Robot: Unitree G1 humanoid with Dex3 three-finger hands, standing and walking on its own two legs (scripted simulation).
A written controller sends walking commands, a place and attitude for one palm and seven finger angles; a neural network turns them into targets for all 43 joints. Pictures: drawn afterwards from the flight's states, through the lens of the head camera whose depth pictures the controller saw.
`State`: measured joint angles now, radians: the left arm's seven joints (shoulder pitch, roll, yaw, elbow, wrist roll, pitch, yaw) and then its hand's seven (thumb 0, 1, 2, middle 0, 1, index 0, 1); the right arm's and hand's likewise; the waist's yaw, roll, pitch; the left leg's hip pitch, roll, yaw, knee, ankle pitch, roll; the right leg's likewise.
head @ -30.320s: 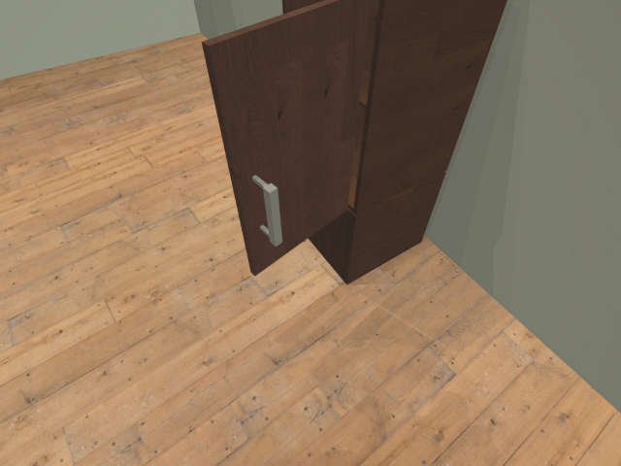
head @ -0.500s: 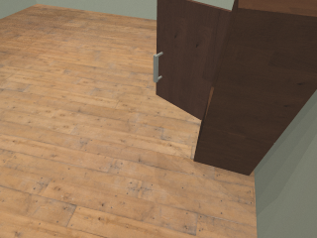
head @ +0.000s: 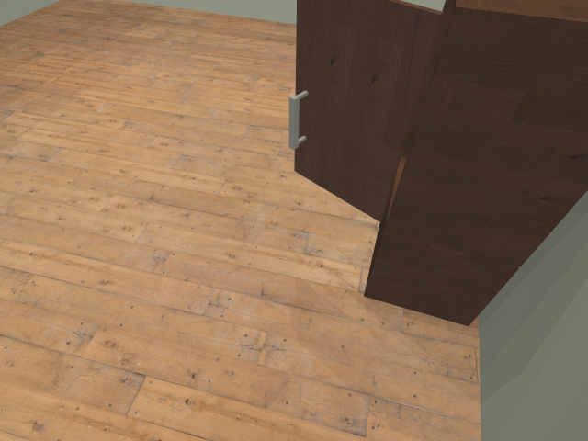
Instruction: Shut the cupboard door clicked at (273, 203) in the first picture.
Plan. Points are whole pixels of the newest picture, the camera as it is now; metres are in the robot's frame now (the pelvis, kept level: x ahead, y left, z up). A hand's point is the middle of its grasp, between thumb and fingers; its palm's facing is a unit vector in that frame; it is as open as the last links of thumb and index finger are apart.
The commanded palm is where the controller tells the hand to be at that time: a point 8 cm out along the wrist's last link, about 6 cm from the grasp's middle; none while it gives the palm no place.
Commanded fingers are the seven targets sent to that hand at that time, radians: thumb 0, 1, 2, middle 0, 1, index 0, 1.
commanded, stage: look to check the result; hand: left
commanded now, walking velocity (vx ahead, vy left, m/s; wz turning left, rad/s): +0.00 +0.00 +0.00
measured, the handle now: (298, 120) +0.97 +0.04 -0.12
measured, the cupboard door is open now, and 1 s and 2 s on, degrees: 66 66 66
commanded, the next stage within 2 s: walk to a spot facing it in 0.10 s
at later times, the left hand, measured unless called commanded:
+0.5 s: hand out of the picture +0.06 +0.22 -0.18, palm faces +0.10 -0.96 -0.28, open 7.3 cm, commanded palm none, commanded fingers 0.00 0.90 0.90 -0.20 -0.30 -0.20 -0.30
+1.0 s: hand out of the picture +0.00 +0.23 -0.17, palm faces +0.39 -0.87 -0.29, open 7.4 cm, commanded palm none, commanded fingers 0.00 0.90 0.90 -0.20 -0.30 -0.20 -0.30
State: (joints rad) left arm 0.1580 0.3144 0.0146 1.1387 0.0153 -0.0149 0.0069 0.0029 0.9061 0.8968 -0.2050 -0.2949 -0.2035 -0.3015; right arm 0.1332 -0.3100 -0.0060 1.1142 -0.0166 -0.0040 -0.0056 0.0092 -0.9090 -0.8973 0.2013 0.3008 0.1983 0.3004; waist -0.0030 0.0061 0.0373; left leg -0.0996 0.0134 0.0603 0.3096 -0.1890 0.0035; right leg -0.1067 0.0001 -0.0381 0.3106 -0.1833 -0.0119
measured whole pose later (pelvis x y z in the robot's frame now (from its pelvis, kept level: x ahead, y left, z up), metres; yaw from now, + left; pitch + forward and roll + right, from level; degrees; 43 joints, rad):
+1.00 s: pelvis -0.01 -0.01 -0.02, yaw +24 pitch +3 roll +0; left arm 0.15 0.23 0.07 0.89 0.02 0.02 0.02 0.00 0.91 0.90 -0.20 -0.29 -0.20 -0.30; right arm 0.25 -0.21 -0.07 0.95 -0.03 0.06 0.00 0.01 -0.91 -0.90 0.20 0.30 0.20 0.30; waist -0.04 0.03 0.07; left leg -0.39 -0.07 -0.16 0.51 -0.16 -0.01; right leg -0.30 0.00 0.00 0.58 -0.36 0.04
